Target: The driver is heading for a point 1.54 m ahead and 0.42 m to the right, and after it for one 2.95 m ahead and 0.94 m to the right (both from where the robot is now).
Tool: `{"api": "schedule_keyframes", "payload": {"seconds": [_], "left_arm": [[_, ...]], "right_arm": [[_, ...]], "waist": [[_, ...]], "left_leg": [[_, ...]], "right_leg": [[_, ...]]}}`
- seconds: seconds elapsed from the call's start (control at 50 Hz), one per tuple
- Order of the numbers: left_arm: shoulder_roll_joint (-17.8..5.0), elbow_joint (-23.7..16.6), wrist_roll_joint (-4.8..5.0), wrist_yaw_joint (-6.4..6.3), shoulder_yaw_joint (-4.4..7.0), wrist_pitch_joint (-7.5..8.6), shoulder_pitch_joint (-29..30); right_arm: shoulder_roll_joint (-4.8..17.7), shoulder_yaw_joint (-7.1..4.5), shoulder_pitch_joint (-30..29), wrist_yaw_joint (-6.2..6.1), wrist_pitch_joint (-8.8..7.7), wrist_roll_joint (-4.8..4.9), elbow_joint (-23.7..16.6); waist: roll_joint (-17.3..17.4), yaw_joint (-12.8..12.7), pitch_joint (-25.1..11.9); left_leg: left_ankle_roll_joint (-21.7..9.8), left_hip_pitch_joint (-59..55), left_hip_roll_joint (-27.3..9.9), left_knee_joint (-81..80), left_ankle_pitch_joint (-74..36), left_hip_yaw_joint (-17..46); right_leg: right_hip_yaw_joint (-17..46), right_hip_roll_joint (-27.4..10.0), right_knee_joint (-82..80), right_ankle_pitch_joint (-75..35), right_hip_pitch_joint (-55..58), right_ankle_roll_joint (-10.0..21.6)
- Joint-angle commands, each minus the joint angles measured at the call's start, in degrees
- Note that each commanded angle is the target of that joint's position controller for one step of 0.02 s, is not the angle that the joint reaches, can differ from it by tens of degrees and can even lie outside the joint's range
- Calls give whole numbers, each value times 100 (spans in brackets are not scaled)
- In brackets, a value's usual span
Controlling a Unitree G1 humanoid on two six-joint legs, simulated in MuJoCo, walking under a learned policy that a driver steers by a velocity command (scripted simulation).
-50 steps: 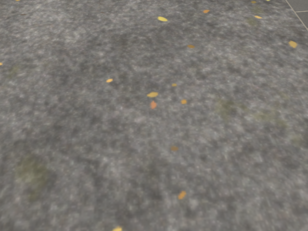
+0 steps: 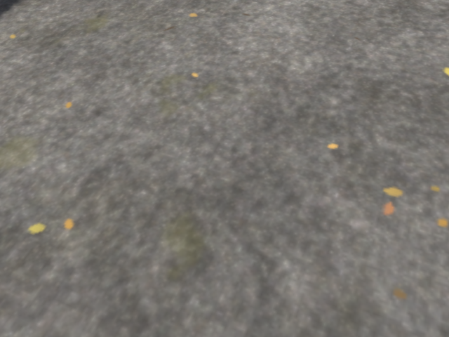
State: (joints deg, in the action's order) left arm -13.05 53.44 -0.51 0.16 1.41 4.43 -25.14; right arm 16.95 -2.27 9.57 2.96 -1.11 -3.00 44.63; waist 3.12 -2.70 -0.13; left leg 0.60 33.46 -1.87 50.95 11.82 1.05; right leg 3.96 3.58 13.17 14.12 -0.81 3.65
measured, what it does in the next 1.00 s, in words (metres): walks ahead, turning right: left foot, then right foot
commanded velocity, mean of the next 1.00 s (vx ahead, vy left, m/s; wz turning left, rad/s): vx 0.49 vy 0.00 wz -0.49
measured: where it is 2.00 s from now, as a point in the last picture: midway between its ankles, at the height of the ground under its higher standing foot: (349, 197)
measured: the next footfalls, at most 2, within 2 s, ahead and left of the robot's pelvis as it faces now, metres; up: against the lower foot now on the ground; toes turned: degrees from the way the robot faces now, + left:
left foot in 0.18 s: +0.25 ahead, +0.11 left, +0.00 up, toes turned -5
right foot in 0.70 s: +0.48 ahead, -0.14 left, +0.00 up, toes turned -27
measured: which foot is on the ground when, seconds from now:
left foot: up 0.00-0.16, down 0.18-0.70, up 0.72-1.00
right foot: down 0.00-0.18, up 0.20-0.68, down 0.70-1.00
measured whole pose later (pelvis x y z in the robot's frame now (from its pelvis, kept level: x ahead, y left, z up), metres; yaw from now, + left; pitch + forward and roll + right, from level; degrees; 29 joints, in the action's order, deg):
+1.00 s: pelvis +0.49 -0.11 +0.00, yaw -33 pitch +1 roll +0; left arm -15.5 49.6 -0.1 0.6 3.8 2.5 -21.1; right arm 15.4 -2.1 7.3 0.9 -1.0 -2.7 42.5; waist 2.0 -2.2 3.2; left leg 2.9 38.0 -7.6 53.1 9.5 2.1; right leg 3.9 9.2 17.3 11.3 -6.2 8.1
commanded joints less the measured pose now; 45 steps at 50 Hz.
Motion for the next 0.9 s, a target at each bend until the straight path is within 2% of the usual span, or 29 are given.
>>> {"api": "schedule_keyframes", "payload": {"seconds": [0.02,0.06,0.1,0.14,0.16,0.18,0.2,0.22,0.24,0.26,0.3,0.38,0.44,0.48,0.56,0.58,0.62,0.66,0.68,0.7,0.72,0.74,0.76,0.78,0.8,0.82,0.84,0.86,0.9], "left_arm": [[-889,-82,2,-45,206,53,-292],[-971,-16,-19,-61,230,30,-410],[-1014,-13,-24,-77,247,14,-329],[-1105,-54,-1,-67,273,20,-125],[-1099,-78,45,-33,277,34,-26],[-855,-272,99,9,222,61,52],[-185,-443,235,-31,100,17,-515],[-848,-359,36,-74,247,-86,-392],[-843,-357,-25,-26,293,-126,-80],[-655,-356,-29,32,262,-138,103],[-573,-334,-123,122,289,-255,171],[-399,-575,-156,258,278,-411,705],[-349,-847,-166,351,239,-422,1350],[-277,-1037,-150,404,174,-389,1826],[-260,-1367,-164,486,77,-363,2620],[-295,-1420,-177,485,76,-365,2704],[-385,-1450,-201,440,104,-371,2638],[-554,-1307,-214,370,183,-355,2024],[-699,-1108,-233,319,270,-310,1339],[-1014,-815,-290,221,425,-284,387],[-1645,-872,-281,119,581,-311,399],[-1796,-1023,-97,93,627,-391,180],[-1608,-910,-46,31,592,-424,401],[-1316,-877,8,1,525,-394,665],[-1108,-893,-6,-10,470,-341,934],[-975,-903,24,-25,423,-289,1088],[-907,-923,31,-12,390,-230,1144],[-917,-900,52,10,387,-161,1066],[-1053,-840,51,33,425,-104,885]], "right_arm": [[55,92,-1170,27,-115,58,-730],[90,109,-1366,-2,-128,105,-795],[195,89,-1231,-72,-154,143,-779],[410,-6,-453,-189,-199,157,-526],[607,-90,307,-275,-261,119,-293],[1024,-206,1189,-385,-319,-10,-202],[1489,-310,1422,-409,-275,-103,-205],[1130,-275,1186,-379,-211,44,-206],[660,-156,700,-362,-217,83,-254],[391,-96,424,-336,-259,92,-262],[185,-40,405,-350,-350,108,-157],[192,-74,728,-327,-543,209,75],[129,-71,944,-336,-544,192,217],[137,-69,998,-335,-534,185,292],[389,-122,1312,-383,-501,189,476],[431,-131,1409,-400,-472,189,534],[549,-148,1486,-443,-399,180,613],[742,-190,1520,-484,-285,158,663],[807,-201,1521,-485,-229,167,651],[790,-195,1449,-464,-210,154,544],[33,-44,1719,-351,-242,191,192],[523,-151,1115,-319,-292,207,-122],[554,-149,563,-295,-355,211,-267],[469,-99,567,-292,-427,235,-257],[445,-107,647,-304,-413,196,-162],[420,-101,772,-301,-313,86,-146],[369,-96,913,-282,-200,22,-102],[320,-95,917,-258,-115,-7,-124],[217,-78,694,-224,-26,-1,-222]], "waist": [[-957,-134,521],[-986,-156,463],[-1018,6,354],[-946,427,7],[-708,800,-410],[-206,1141,-1113],[1137,886,-1848],[584,778,-1430],[164,571,-557],[78,466,-104],[315,278,168],[229,191,242],[171,242,378],[129,299,479],[87,483,600],[72,498,597],[134,408,437],[264,116,-2],[215,-160,-404],[-122,-600,-906],[-1413,-176,-1408],[-1121,-465,-1837],[-602,-391,-943],[-382,-151,-350],[-149,135,-30],[-164,341,33],[-208,451,-59],[-221,487,-105],[-283,470,-40]], "left_leg": [[128,466,139,-886,-248,-405],[74,58,264,-1334,-306,-441],[-70,-539,325,-1651,-346,-362],[-272,-1845,503,-2140,-249,-313],[-424,-3000,376,-2454,-468,-211],[-666,-4364,-769,-2659,549,898],[-1111,-5467,-2416,-3163,1357,3252],[-1223,-4689,-2367,-3515,1927,3849],[-1129,-3897,-2075,-3646,1865,2992],[-1047,-3298,-1777,-3821,1076,2199],[-876,-2732,-1381,-4013,-5,1178],[-901,-2782,-1314,-4196,-1236,301],[-909,-2904,-1239,-4253,-1762,-260],[-850,-2840,-1097,-4239,-2000,-657],[-765,-3112,-1208,-4179,-2506,-1067],[-742,-3338,-1263,-4060,-2820,-1138],[-675,-3747,-1319,-3487,-4309,-1345],[-657,-3949,-1354,-2254,-5666,-1483],[-618,-3675,-1347,-1218,-5371,-1518],[-455,-2695,-1222,331,-4019,-1571],[-147,-313,-435,2307,1155,-1483],[-18,725,319,3371,1980,-306],[-86,1263,-110,3169,1253,80],[-107,1009,-321,2596,790,35],[-83,597,-473,2101,672,50],[-9,202,-523,1844,689,81],[54,-70,-534,1661,702,82],[113,-138,-507,1516,709,29],[204,-40,-486,1120,405,-59]], "right_leg": [[1017,-1127,-301,-2276,-42,781],[1071,-1195,-106,-2749,-55,754],[1184,-1320,142,-3202,-117,649],[1149,-1231,909,-4042,-330,447],[900,-955,1883,-3959,-687,312],[695,-621,3297,-2438,-1607,206],[78,146,4960,1432,-3091,75],[137,-140,5611,1407,-3465,152],[170,-399,5665,886,-3540,183],[100,-571,5517,535,-3435,148],[-2,-731,5318,353,-3180,60],[-123,-784,5210,-118,-3594,-20],[-252,-820,4771,-687,-4038,-96],[-443,-774,3988,-1147,-3911,-117],[-939,-648,2714,-1322,-3432,59],[-1020,-594,2547,-1183,-3384,138],[-1216,-325,2320,-699,-3037,351],[-1335,81,2170,-81,-2232,624],[-1247,248,1866,-39,-1346,789],[-631,-52,1523,138,56,1038],[2062,-1875,1416,419,1826,1671],[4190,-2435,490,268,2133,2201],[3112,-2227,341,-184,1651,1969],[2447,-2021,250,-850,770,1762],[1938,-1673,186,-1546,101,1507],[1588,-1413,132,-2063,-351,1412],[1378,-1281,95,-2344,-556,1374],[1297,-1189,79,-2587,-659,1384],[1167,-1023,-40,-2420,-871,1334]]}}
Over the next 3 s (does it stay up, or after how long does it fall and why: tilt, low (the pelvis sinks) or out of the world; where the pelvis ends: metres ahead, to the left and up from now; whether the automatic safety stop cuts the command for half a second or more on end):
stays up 1.47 -0.32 -0.02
